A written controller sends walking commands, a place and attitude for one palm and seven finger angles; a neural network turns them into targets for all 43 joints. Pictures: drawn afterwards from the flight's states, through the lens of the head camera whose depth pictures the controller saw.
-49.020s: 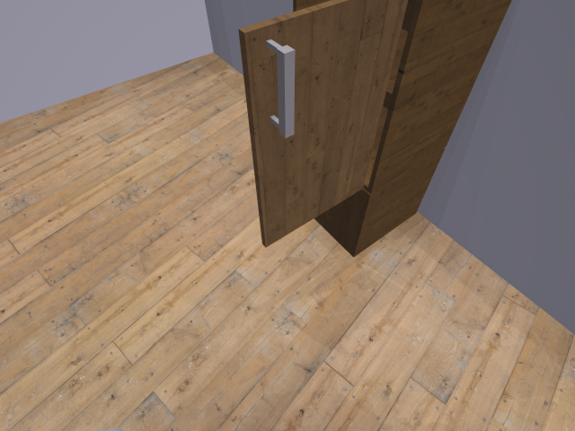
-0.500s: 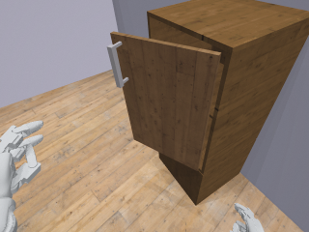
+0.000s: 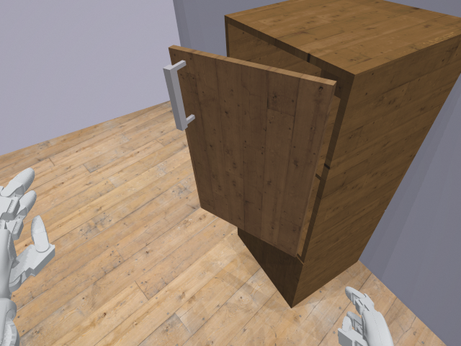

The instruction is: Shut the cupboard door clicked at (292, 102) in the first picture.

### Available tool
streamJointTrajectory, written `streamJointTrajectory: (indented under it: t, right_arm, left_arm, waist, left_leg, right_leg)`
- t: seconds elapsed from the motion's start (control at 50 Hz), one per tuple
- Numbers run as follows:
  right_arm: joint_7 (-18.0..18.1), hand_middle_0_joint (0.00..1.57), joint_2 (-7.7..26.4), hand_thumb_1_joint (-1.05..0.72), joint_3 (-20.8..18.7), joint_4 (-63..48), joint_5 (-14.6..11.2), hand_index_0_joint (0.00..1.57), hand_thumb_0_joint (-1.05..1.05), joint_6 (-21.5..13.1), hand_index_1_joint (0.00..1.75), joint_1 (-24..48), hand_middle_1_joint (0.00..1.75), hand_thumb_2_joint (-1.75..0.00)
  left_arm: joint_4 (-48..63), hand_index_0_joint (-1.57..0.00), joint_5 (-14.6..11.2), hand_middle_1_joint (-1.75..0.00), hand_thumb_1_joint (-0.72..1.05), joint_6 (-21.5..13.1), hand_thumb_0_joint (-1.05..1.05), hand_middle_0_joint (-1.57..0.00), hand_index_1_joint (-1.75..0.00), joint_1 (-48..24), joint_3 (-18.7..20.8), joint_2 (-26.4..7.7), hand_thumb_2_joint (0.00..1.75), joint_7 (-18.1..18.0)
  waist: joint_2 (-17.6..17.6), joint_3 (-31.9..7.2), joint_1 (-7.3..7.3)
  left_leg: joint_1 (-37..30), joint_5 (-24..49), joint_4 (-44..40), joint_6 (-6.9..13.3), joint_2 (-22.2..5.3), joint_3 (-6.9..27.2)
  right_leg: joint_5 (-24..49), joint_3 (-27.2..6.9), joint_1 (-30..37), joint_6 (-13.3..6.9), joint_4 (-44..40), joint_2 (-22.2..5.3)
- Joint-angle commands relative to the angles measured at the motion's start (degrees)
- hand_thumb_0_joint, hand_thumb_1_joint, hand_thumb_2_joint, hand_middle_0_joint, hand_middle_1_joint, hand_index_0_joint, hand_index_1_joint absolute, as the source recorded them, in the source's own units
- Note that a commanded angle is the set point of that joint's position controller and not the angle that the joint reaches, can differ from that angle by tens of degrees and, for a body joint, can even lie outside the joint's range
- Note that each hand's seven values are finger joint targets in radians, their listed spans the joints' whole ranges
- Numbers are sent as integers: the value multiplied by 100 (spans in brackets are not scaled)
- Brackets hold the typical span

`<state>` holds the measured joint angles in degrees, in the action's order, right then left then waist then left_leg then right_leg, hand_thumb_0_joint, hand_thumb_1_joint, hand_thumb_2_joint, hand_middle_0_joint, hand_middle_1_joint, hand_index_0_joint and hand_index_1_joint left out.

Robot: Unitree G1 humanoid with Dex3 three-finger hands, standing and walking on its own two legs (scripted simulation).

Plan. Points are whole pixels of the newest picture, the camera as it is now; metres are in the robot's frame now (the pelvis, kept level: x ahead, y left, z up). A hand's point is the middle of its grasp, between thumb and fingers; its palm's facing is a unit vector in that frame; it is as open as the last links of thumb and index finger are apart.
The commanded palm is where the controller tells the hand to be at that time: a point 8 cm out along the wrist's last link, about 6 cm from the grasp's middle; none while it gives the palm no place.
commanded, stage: step back with the hand held close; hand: left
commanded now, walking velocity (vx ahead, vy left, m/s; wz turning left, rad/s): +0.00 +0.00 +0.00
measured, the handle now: (181, 96) +0.62 +0.20 +0.14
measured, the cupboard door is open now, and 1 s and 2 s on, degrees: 25 25 25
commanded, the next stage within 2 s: stop stepping back and stand still in 1.02 s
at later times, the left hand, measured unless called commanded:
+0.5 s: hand (9, 271) +0.15 +0.30 +0.16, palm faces +0.38 -0.78 -0.49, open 7.4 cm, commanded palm +0.09 +0.33 +0.17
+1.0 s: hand out of the picture +0.04 +0.32 +0.17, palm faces +0.50 -0.76 -0.42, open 7.4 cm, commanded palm -0.04 +0.35 +0.17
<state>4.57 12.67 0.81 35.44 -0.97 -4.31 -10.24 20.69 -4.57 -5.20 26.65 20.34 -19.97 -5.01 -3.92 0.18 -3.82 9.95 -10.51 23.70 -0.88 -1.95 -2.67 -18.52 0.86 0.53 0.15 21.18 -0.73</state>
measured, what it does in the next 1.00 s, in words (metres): shifts its weight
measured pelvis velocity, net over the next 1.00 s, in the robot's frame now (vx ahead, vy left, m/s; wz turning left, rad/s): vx -0.16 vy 0.04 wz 0.07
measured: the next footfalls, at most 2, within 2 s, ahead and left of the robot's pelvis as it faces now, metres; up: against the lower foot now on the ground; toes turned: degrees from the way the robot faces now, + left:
left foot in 1.20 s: -0.08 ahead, +0.17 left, +0.00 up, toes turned +0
right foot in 1.46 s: -0.29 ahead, -0.01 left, +0.00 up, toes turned -5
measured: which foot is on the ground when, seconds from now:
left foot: down 0.00-1.00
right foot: down 0.00-1.00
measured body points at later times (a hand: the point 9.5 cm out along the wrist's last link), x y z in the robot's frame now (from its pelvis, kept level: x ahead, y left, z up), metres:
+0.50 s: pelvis -0.05 +0.04 -0.01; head -0.06 +0.03 +0.44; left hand +0.13 +0.34 +0.19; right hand +0.12 -0.22 -0.09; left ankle +0.03 +0.13 -0.74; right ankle -0.07 -0.12 -0.74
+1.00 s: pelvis -0.16 +0.04 -0.02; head -0.15 +0.06 +0.43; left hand +0.01 +0.36 +0.19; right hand +0.03 -0.18 -0.10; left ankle +0.02 +0.14 -0.74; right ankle -0.09 -0.10 -0.73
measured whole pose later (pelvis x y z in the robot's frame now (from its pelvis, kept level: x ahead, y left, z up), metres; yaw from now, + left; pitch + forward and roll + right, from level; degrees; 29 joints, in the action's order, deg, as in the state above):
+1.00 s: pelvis -0.16 +0.04 -0.02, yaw +4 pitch -2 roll -4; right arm 4.9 11.6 0.0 35.1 -0.6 -6.1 -11.4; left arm 26.6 -3.0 -14.4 24.8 25.0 -25.3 -8.5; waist -2.7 2.4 0.3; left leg 29.8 -7.1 30.6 2.6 -2.6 -2.3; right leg -24.2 -0.8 -20.3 -0.3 36.6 2.5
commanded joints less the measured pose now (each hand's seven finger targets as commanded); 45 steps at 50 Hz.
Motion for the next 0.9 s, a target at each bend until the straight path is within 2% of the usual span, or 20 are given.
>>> streamJointTrajectory:
  t: [0.0,0.02,0.04,0.1,0.18,0.26,0.28,0.36,0.38,0.46,0.48,0.54,0.56,0.62,0.66,0.68,0.72,0.78,0.84,0.88]
  right_arm:
    - [49,20,580,-90,-222,-904,16,20,0,-235,30,732,30,-90]
    - [28,20,715,-90,-230,-959,-16,20,0,-99,30,737,30,-90]
    - [51,20,617,-90,-211,-818,20,20,0,-16,30,714,30,-90]
    - [59,20,651,-90,-296,-982,-23,20,0,166,30,657,30,-90]
    - [89,20,683,-90,-336,-1157,-80,20,0,367,30,604,30,-90]
    - [138,20,741,-90,-373,-1259,-84,20,0,490,30,593,30,-90]
    - [135,20,692,-90,-335,-1282,-104,20,0,511,30,549,30,-90]
    - [163,20,802,-90,-370,-1289,-81,20,0,460,30,537,30,-90]
    - [160,20,740,-90,-328,-1290,-96,20,0,434,30,508,30,-90]
    - [188,20,872,-90,-345,-1262,-64,20,0,258,30,526,30,-90]
    - [178,20,816,-90,-307,-1266,-77,20,0,212,30,476,30,-90]
    - [170,20,883,-90,-337,-1249,-57,20,0,36,30,427,30,-90]
    - [172,20,928,-90,-362,-1222,-40,20,0,-24,30,442,30,-90]
    - [122,20,816,-90,-353,-1176,-46,20,0,-143,30,307,30,-90]
    - [108,20,839,-90,-382,-1105,13,20,0,-217,30,268,30,-90]
    - [92,20,699,-90,-333,-1068,6,20,0,-232,30,207,30,-90]
    - [87,20,686,-90,-327,-923,67,20,0,-285,30,170,30,-90]
    - [124,20,643,-90,-309,-734,98,20,0,-339,30,108,30,-90]
    - [158,20,725,-90,-307,-760,76,20,0,-397,30,210,30,-90]
    - [162,20,773,-90,-315,-820,55,20,0,-446,30,335,30,-90]
  left_arm:
    - [1165,-20,-30,-30,90,-316,0,-20,-30,-432,651,-1051,90,-121]
    - [1593,-20,14,-30,90,-527,0,-20,-30,-1090,1272,-1900,90,-163]
    - [1111,-20,20,-30,90,-537,0,-20,-30,-568,971,-1518,90,-119]
    - [1172,-20,50,-30,90,-554,0,-20,-30,-146,878,-1420,90,-106]
    - [1386,-20,-8,-30,90,-482,0,-20,-30,239,1014,-1538,90,-169]
    - [1471,-20,-50,-30,90,-469,0,-20,-30,430,1356,-1885,90,-258]
    - [1488,-20,-64,-30,90,-475,0,-20,-30,447,1169,-1677,90,-258]
    - [1482,-20,-71,-30,90,-538,0,-20,-30,374,1295,-1855,90,-327]
    - [1478,-20,-75,-30,90,-574,0,-20,-30,392,1097,-1635,90,-328]
    - [1528,-20,-2,-30,90,-760,0,-20,-30,246,1260,-1772,90,-404]
    - [1560,-20,25,-30,90,-822,0,-20,-30,207,1061,-1515,90,-404]
    - [1655,-20,105,-30,90,-983,0,-20,-30,164,1182,-1504,90,-438]
    - [1699,-20,137,-30,90,-1029,0,-20,-30,205,1390,-1718,90,-449]
    - [1853,-20,96,-30,90,-1118,0,-20,-30,339,1289,-1553,90,-433]
    - [1951,-20,120,-30,90,-1147,0,-20,-30,340,1463,-1764,90,-442]
    - [1965,-20,94,-30,90,-1161,0,-20,-30,277,1151,-1445,90,-440]
    - [1940,-20,94,-30,90,-1172,0,-20,-30,54,1088,-1484,90,-496]
    - [1711,-20,133,-30,90,-1163,0,-20,-30,-309,926,-1407,90,-562]
    - [1624,-20,163,-30,90,-1206,0,-20,-30,-535,933,-1455,90,-594]
    - [1728,-20,177,-30,90,-1279,0,-20,-30,-446,1013,-1431,90,-563]
  waist:
    - [145,-389,39]
    - [104,-195,202]
    - [470,-351,260]
    - [392,-933,251]
    - [193,-1249,270]
    - [316,-1242,258]
    - [324,-1233,300]
    - [99,-940,297]
    - [57,-890,330]
    - [-210,-399,338]
    - [-355,-321,367]
    - [-755,-395,319]
    - [-843,-509,284]
    - [-629,-643,306]
    - [-301,-586,319]
    - [-101,-489,369]
    - [264,-350,415]
    - [493,-253,480]
    - [60,-184,454]
    - [-667,-322,377]
  left_leg:
    - [-1059,1235,-105,255,123,-122]
    - [-746,1120,335,345,-22,-107]
    - [-673,1326,536,348,-8,-66]
    - [-694,2123,738,337,-39,-167]
    - [-734,2826,731,319,-188,-99]
    - [-585,2575,620,289,-262,-38]
    - [-451,2601,570,276,-289,17]
    - [-137,1584,311,273,-347,105]
    - [52,1308,217,276,-386,175]
    - [1074,-1237,-442,392,-506,524]
    - [1427,-1694,-604,417,-545,661]
    - [2323,-2677,-1070,551,-766,963]
    - [2448,-2773,-1136,584,-794,1054]
    - [2257,-2540,-768,517,-663,865]
    - [1957,-2541,-386,404,-452,690]
    - [1655,-2241,-110,310,-331,602]
    - [968,-1768,345,181,-190,459]
    - [475,-1401,620,157,-159,440]
    - [900,-1989,-59,263,-441,791]
    - [1803,-2754,-965,372,-813,1229]
  right_leg:
    - [1951,143,-1029,70,-402,95]
    - [2490,-159,-1579,89,-607,-236]
    - [3003,-78,-1480,88,-439,-374]
    - [4102,-40,-1193,167,49,-452]
    - [3911,25,-1206,168,391,-362]
    - [3275,-31,-1388,149,381,-284]
    - [3175,11,-1299,118,484,-279]
    - [1953,-90,-1606,116,305,-186]
    - [1628,-59,-1565,97,350,-179]
    - [49,-132,-1479,78,252,20]
    - [-153,-83,-1328,56,395,59]
    - [-93,10,-596,72,1062,296]
    - [-53,8,-403,67,1184,369]
    - [-173,-173,-645,-24,1025,277]
    - [-760,-492,-1217,-144,570,149]
    - [-957,-626,-1703,-242,313,-22]
    - [-1371,-955,-2628,-360,-167,-261]
    - [-1356,-986,-3169,-344,-328,-395]
    - [-1395,-612,-2875,-150,137,-38]
    - [-964,-155,-1846,-72,1143,348]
